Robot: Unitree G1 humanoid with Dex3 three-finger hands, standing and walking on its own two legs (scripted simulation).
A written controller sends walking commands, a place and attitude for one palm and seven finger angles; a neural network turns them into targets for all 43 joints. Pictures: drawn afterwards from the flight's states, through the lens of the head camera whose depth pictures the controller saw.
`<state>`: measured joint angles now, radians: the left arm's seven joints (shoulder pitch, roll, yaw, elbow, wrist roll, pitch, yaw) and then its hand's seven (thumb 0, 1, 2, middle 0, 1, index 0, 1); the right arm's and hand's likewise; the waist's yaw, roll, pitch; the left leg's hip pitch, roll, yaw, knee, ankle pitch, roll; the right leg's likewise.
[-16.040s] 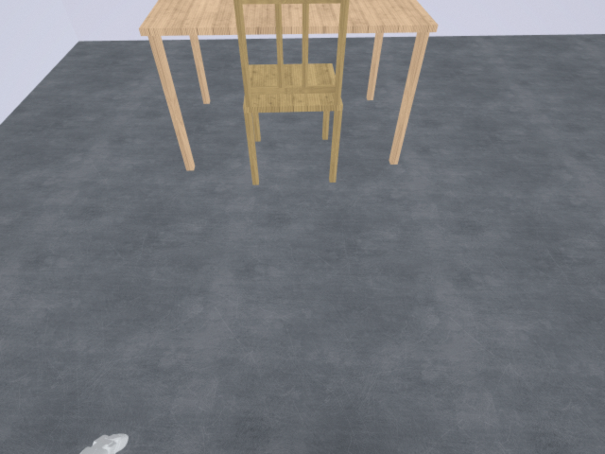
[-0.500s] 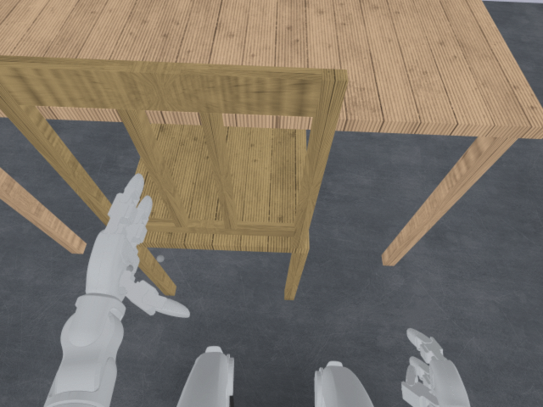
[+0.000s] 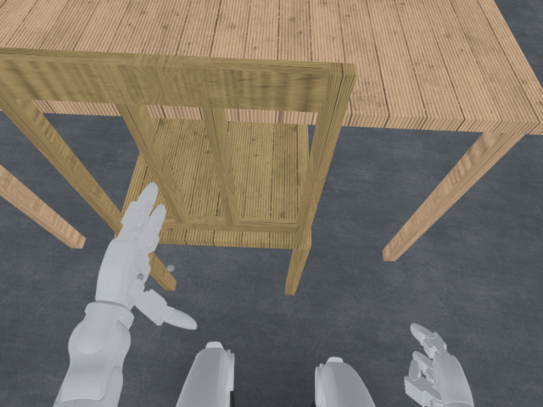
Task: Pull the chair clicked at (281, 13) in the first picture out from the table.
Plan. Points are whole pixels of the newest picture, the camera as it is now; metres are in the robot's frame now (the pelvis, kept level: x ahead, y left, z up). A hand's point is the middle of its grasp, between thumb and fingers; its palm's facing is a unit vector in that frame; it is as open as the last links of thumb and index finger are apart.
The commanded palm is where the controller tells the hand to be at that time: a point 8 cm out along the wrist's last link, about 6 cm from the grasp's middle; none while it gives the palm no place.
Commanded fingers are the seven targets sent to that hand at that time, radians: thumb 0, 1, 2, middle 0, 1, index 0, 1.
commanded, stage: aim the fingers beside a spindle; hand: left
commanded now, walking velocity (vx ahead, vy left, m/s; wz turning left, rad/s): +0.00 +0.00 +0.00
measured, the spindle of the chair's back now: (162, 174) +0.45 +0.19 +0.02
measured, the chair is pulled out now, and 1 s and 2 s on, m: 0.00 0.00 0.00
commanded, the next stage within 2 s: none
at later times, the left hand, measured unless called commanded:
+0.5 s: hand (165, 260) +0.31 +0.16 +0.03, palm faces -0.05 -1.00 -0.07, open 16.9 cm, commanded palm +0.28 +0.21 +0.03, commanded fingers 0.00 -0.50 0.30 -0.06 -0.08 -0.06 -0.08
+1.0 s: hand (176, 264) +0.31 +0.14 +0.02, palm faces -0.07 -1.00 -0.06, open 16.9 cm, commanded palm +0.29 +0.20 +0.03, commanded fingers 0.00 -0.50 0.30 -0.06 -0.08 -0.06 -0.08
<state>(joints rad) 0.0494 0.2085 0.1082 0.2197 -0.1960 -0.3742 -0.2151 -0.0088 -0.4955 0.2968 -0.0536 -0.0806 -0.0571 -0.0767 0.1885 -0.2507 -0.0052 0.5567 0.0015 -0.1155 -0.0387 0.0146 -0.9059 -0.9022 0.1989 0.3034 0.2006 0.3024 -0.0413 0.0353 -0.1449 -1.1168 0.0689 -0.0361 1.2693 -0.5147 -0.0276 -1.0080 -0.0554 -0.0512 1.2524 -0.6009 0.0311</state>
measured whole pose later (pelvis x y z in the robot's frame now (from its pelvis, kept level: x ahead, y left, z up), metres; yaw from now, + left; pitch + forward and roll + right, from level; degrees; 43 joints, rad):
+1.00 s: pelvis +0.00 +0.00 +0.00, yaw +0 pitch +21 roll -2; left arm 0.04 0.21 0.09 0.19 -0.16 -0.35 -0.14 -0.01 -0.49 0.30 -0.06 -0.08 -0.06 -0.08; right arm 0.18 -0.24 0.00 0.53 0.00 -0.08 -0.03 0.01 -0.91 -0.90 0.20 0.30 0.20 0.30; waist -0.05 0.04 -0.14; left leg -1.13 0.07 -0.03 1.28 -0.52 -0.03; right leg -1.02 -0.05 -0.05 1.27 -0.60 0.03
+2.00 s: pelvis +0.00 +0.01 +0.00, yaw +0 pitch +21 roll -3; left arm 0.09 0.21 0.08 0.16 -0.18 -0.35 -0.19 -0.01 -0.49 0.30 -0.05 -0.08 -0.06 -0.08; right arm 0.19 -0.24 0.00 0.54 0.00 -0.12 -0.04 0.01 -0.91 -0.90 0.20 0.30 0.20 0.30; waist -0.05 0.03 -0.15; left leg -1.14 0.07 -0.03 1.29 -0.52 -0.01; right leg -1.02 -0.05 -0.04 1.25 -0.59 0.04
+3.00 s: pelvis +0.00 +0.00 +0.00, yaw -1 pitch +22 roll -3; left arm -0.09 0.25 0.16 0.28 -0.18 -0.32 -0.16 -0.01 -0.49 0.30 -0.06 -0.08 -0.03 -0.06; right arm 0.20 -0.24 0.01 0.57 -0.01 -0.08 -0.03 0.01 -0.91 -0.90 0.20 0.30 0.20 0.30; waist -0.06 0.04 -0.14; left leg -1.15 0.07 -0.04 1.28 -0.52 -0.02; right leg -1.05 -0.04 -0.04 1.26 -0.59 0.04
